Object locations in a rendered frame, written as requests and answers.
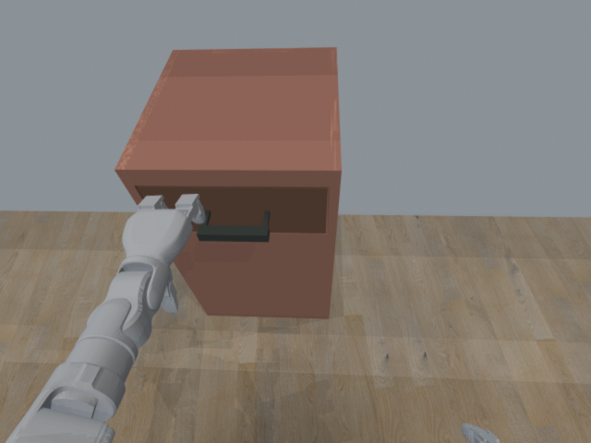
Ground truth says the handle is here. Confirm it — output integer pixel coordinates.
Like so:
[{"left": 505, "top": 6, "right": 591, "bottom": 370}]
[{"left": 197, "top": 210, "right": 270, "bottom": 242}]

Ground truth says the left robot upper arm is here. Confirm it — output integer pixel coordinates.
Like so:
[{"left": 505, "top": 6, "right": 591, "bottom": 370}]
[{"left": 17, "top": 408, "right": 115, "bottom": 443}]

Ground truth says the cabinet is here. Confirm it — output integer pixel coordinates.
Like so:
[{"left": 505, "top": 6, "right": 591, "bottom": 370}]
[{"left": 115, "top": 47, "right": 342, "bottom": 319}]

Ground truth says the robot left forearm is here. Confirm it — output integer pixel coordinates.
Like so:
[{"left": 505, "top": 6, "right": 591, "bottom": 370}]
[{"left": 6, "top": 256, "right": 170, "bottom": 443}]

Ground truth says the drawer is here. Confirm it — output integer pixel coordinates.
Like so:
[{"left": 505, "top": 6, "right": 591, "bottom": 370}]
[{"left": 138, "top": 186, "right": 328, "bottom": 233}]

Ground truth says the left robot hand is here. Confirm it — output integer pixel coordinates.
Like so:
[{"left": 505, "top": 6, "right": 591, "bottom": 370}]
[{"left": 122, "top": 194, "right": 206, "bottom": 313}]

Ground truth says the right robot hand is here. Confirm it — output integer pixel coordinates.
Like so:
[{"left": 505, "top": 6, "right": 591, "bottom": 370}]
[{"left": 461, "top": 423, "right": 500, "bottom": 443}]

